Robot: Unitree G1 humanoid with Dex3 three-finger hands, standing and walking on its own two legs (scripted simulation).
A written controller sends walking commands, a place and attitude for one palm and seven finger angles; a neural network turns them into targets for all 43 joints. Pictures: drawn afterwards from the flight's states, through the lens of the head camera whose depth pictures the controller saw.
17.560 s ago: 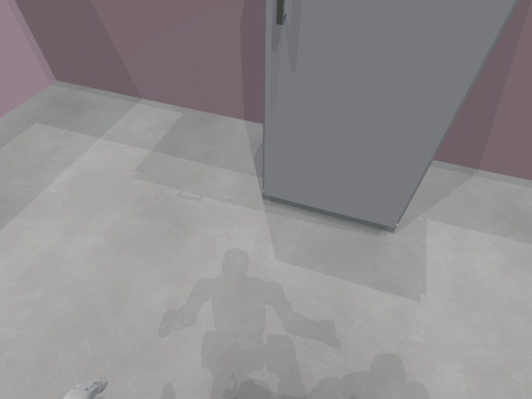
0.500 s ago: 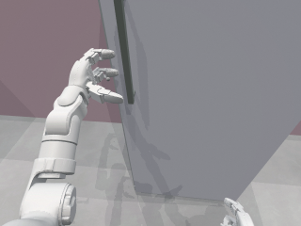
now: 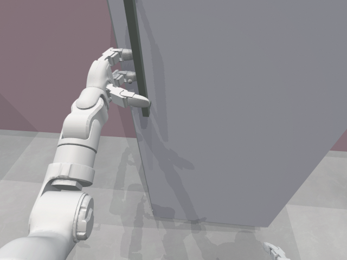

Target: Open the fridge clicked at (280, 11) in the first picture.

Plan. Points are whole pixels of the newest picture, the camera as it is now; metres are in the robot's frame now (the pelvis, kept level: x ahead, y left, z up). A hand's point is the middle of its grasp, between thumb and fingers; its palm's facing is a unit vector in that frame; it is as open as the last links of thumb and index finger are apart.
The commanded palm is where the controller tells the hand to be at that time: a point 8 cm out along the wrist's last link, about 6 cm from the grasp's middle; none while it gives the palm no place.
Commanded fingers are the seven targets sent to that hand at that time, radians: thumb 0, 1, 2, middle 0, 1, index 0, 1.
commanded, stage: slide the fingers in behind the handle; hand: left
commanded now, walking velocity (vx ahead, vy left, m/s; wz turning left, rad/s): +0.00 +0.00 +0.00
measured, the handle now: (140, 62) +0.47 +0.09 +0.25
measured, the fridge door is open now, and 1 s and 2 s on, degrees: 0 0 0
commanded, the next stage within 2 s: grip the handle and tug to test in 1.78 s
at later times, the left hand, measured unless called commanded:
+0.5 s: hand (123, 86) +0.41 +0.13 +0.23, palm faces -0.03 -1.00 +0.00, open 14.0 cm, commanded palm +0.38 +0.17 +0.24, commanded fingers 0.00 -0.50 0.30 -0.30 -1.20 -0.30 -1.20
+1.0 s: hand (136, 84) +0.41 +0.10 +0.23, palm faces -0.06 -1.00 +0.00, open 14.0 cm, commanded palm +0.39 +0.14 +0.24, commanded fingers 0.00 -0.50 0.30 -0.30 -1.20 -0.30 -1.20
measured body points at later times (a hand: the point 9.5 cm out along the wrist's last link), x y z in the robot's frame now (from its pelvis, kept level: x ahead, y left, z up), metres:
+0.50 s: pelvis +0.00 -0.01 +0.00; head -0.02 -0.02 +0.45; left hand +0.40 +0.18 +0.23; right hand +0.16 -0.24 -0.09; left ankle +0.00 +0.10 -0.74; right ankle -0.02 -0.09 -0.74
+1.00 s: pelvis +0.01 +0.01 +0.00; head -0.01 -0.01 +0.45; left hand +0.41 +0.15 +0.23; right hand +0.16 -0.23 -0.10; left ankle +0.00 +0.10 -0.74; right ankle -0.02 -0.09 -0.74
